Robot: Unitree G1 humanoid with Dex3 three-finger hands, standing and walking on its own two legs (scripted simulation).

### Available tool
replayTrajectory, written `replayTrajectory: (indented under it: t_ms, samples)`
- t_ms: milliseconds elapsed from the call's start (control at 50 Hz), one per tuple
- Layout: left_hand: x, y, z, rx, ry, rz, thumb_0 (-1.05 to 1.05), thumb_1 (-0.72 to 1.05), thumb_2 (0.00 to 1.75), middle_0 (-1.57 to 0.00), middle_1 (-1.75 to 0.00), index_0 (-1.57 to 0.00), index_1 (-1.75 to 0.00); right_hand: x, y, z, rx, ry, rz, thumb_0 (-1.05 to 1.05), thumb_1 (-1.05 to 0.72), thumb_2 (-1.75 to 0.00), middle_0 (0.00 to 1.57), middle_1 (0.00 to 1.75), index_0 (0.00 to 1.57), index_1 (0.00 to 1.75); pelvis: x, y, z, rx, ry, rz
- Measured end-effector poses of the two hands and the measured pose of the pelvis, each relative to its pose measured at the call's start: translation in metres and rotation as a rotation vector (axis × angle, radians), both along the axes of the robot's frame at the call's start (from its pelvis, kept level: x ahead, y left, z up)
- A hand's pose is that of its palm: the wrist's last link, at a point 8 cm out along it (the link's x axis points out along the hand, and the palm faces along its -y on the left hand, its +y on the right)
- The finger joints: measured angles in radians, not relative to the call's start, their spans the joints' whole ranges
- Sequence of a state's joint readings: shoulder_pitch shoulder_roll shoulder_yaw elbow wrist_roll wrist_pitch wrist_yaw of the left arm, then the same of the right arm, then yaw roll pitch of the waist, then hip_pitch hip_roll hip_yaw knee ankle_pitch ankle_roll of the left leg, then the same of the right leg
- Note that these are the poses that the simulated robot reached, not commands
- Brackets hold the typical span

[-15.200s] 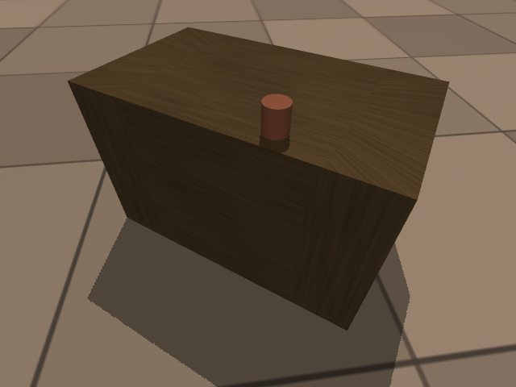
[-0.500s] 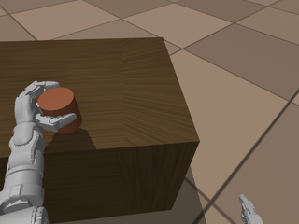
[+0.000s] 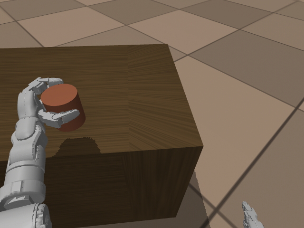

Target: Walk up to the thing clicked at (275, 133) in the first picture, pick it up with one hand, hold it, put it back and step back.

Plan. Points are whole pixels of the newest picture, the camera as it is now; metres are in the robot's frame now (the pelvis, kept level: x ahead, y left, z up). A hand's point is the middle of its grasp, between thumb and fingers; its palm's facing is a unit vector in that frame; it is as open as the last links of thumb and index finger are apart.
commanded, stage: lift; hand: left
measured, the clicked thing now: (65, 108) +0.43 +0.22 +0.13
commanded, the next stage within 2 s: hold in 1.44 s
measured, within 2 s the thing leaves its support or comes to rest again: neither
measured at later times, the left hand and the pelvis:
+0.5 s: hand (56, 89) +0.41 +0.22 +0.21, palm faces +0.26 -0.97 -0.01, open 11.6 cm; pelvis +0.01 +0.00 +0.01, yaw +0 degrees
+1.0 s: hand (45, 83) +0.35 +0.19 +0.27, palm faces +0.24 -0.97 +0.02, open 11.6 cm; pelvis +0.00 -0.01 +0.02, yaw +1 degrees
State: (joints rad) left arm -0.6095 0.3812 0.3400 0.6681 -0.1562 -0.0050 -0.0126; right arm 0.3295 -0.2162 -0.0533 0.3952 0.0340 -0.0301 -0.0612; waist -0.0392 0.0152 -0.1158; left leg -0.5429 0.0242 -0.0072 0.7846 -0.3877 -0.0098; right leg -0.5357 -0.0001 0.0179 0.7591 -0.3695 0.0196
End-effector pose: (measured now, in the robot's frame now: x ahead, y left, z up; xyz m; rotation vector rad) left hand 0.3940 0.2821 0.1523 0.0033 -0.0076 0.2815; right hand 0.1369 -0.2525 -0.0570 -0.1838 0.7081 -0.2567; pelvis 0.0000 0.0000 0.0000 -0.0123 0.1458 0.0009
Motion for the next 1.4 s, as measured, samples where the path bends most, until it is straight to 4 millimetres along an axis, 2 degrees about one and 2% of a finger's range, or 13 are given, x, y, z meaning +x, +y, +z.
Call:
replayTrajectory:
  t_ms: [160, 340, 460, 640, 780, 940, 1140, 1400]
  samples:
    - [0.006, -0.002, 0.006, 0.001, 0.013, 0.006, -0.01, -0.60, 0.93, -0.69, -1.01, -0.70, -1.01, 0.000, -0.001, -0.002, 0.006, 0.005, -0.012, -0.01, 0.52, -0.06, 0.05, 0.05, 0.06, 0.05, 0.003, 0.002, 0.002, 0.000, -0.004, -0.003]
    - [0.002, -0.008, 0.025, 0.003, -0.038, 0.002, -0.01, -0.61, 0.94, -0.70, -1.01, -0.71, -1.01, 0.013, -0.008, 0.016, -0.021, -0.065, -0.012, -0.01, 0.52, -0.06, 0.05, 0.05, 0.06, 0.05, 0.011, 0.001, 0.006, 0.001, -0.023, -0.003]
    - [-0.009, -0.017, 0.044, 0.019, -0.058, -0.017, -0.01, -0.61, 0.95, -0.70, -1.01, -0.70, -1.02, 0.021, -0.001, 0.018, 0.011, -0.104, 0.011, -0.01, 0.52, -0.06, 0.05, 0.05, 0.06, 0.05, 0.014, 0.001, 0.009, -0.002, -0.049, 0.003]
    - [-0.033, -0.024, 0.078, 0.011, -0.065, -0.011, -0.01, -0.61, 0.95, -0.69, -1.02, -0.70, -1.02, 0.021, -0.004, 0.014, 0.043, -0.112, 0.018, -0.01, 0.52, -0.05, 0.05, 0.05, 0.06, 0.05, 0.012, -0.002, 0.014, 0.007, -0.094, 0.012]
    - [-0.054, -0.033, 0.088, 0.001, -0.044, -0.025, -0.01, -0.61, 0.95, -0.69, -1.02, -0.69, -1.03, 0.022, -0.006, 0.017, 0.048, -0.125, 0.035, -0.01, 0.52, -0.05, 0.05, 0.05, 0.06, 0.05, 0.006, -0.005, 0.017, 0.013, -0.120, 0.018]
    - [-0.072, -0.041, 0.109, 0.002, -0.071, -0.031, -0.01, -0.61, 0.96, -0.69, -1.03, -0.69, -1.03, 0.019, -0.016, 0.018, 0.036, -0.145, 0.014, -0.01, 0.53, -0.05, 0.05, 0.05, 0.06, 0.05, 0.000, -0.007, 0.019, 0.015, -0.145, 0.024]
    - [-0.083, -0.045, 0.118, -0.012, -0.044, -0.050, -0.01, -0.61, 0.96, -0.68, -1.03, -0.69, -1.04, 0.017, -0.012, 0.017, 0.056, -0.161, 0.020, -0.01, 0.53, -0.05, 0.05, 0.05, 0.05, 0.05, -0.006, -0.006, 0.021, 0.015, -0.159, 0.024]
    - [-0.092, -0.039, 0.136, -0.011, -0.073, -0.037, -0.01, -0.61, 0.96, -0.68, -1.04, -0.69, -1.04, 0.017, -0.005, 0.015, 0.065, -0.167, 0.021, -0.01, 0.52, -0.06, 0.05, 0.05, 0.05, 0.05, -0.006, -0.001, 0.022, 0.013, -0.170, 0.022]
